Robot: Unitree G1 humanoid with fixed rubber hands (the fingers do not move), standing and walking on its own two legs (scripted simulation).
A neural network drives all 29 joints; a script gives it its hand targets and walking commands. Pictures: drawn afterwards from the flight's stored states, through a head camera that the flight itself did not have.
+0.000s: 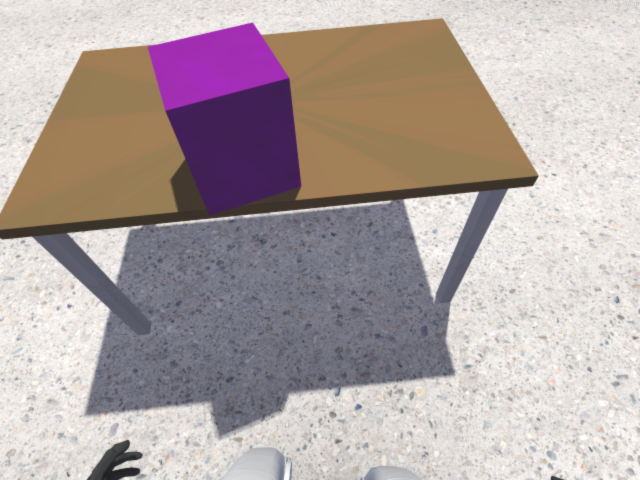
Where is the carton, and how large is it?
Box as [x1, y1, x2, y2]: [148, 22, 300, 215]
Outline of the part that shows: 252,22 148,47 166,113 209,215 300,186 289,80 287,75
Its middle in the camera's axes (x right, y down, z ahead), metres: -0.17 -0.23 +0.77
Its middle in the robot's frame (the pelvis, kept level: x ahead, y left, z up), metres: +0.73 +0.18 -0.01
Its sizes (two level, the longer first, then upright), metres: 0.210 0.200 0.250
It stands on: a table, 0.63 m high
